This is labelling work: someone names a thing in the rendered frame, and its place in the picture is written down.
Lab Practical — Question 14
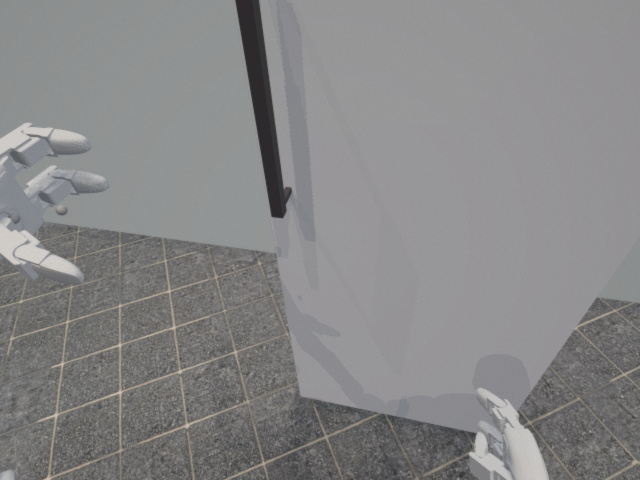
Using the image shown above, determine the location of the left robot hand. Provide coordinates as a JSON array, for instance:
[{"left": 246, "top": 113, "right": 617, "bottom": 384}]
[{"left": 0, "top": 123, "right": 109, "bottom": 285}]

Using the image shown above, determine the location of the fridge door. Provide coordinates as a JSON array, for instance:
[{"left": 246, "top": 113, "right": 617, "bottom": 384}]
[{"left": 233, "top": 0, "right": 640, "bottom": 433}]

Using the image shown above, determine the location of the handle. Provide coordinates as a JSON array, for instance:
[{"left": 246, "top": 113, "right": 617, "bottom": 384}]
[{"left": 235, "top": 0, "right": 292, "bottom": 218}]

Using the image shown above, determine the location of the right robot hand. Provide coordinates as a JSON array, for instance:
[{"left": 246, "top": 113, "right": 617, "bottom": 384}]
[{"left": 469, "top": 388, "right": 549, "bottom": 480}]

